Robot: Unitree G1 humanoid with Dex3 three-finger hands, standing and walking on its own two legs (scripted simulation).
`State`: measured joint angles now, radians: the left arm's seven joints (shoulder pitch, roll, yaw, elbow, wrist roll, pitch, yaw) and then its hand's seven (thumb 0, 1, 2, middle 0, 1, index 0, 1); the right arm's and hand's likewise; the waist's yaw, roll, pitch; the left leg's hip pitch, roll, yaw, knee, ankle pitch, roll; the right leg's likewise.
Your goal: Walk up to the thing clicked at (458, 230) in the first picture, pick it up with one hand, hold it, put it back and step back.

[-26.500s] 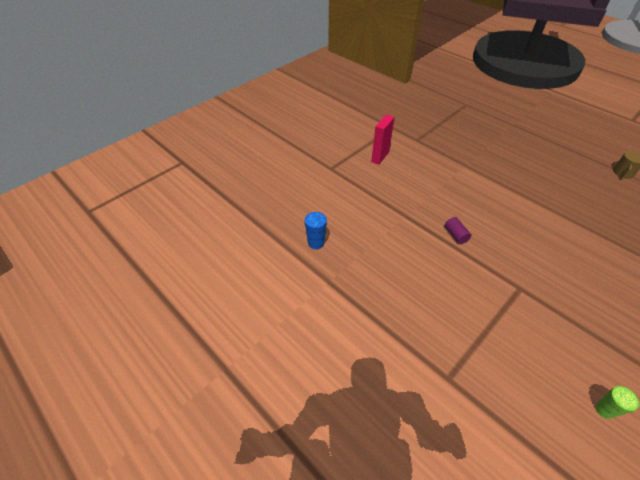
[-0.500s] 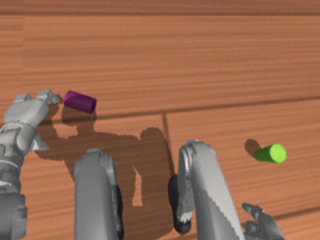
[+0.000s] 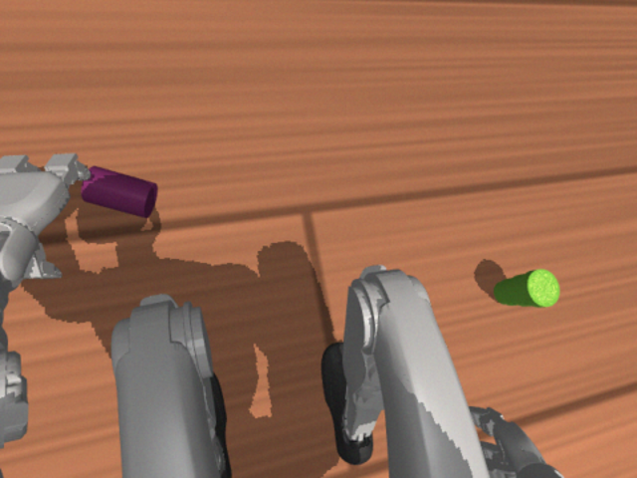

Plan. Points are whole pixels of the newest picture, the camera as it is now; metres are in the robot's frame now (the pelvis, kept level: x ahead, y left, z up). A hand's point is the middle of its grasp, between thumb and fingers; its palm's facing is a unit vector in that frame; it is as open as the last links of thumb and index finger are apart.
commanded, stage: rise first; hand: left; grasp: from above
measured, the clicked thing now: (121, 192) +0.52 +0.26 -0.32
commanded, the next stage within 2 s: none
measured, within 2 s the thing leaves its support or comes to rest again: neither
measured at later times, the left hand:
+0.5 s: hand (56, 219) +0.44 +0.30 -0.19, palm faces -0.52 -0.04 -0.85, open 13.9 cm
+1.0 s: hand (62, 213) +0.45 +0.30 -0.19, palm faces -0.52 +0.00 -0.85, open 13.8 cm
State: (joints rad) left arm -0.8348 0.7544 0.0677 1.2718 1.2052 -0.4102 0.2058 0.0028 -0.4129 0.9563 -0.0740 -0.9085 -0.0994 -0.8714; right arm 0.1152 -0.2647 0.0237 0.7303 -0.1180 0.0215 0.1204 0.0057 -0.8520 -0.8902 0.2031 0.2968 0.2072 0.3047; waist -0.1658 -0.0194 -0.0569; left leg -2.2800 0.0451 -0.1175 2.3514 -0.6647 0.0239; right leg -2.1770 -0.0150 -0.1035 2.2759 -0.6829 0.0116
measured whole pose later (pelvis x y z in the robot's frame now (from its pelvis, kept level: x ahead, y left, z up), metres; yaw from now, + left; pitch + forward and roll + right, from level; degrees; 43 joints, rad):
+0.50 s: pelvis +0.00 +0.00 -0.02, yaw -1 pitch +33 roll -10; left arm -0.89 0.82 0.06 1.33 1.30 -0.45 0.27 0.00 -0.41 0.94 -0.08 -0.90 -0.10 -0.86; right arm 0.12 -0.26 0.06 0.73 -0.15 0.04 0.13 0.00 -0.86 -0.89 0.20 0.30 0.21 0.30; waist -0.20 -0.03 -0.03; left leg -2.33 0.05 -0.14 2.41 -0.67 0.03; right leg -2.22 -0.01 -0.12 2.32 -0.69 0.02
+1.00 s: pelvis +0.00 +0.00 -0.02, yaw -2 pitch +33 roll -10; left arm -0.94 0.85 0.05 1.37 1.35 -0.47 0.29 0.00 -0.42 0.96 -0.07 -0.97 -0.10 -0.92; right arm 0.11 -0.26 0.08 0.72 -0.16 0.04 0.13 0.00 -0.88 -0.89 0.20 0.30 0.21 0.30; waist -0.22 -0.04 -0.01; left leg -2.35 0.04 -0.15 2.44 -0.68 0.02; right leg -2.23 -0.01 -0.12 2.34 -0.69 0.02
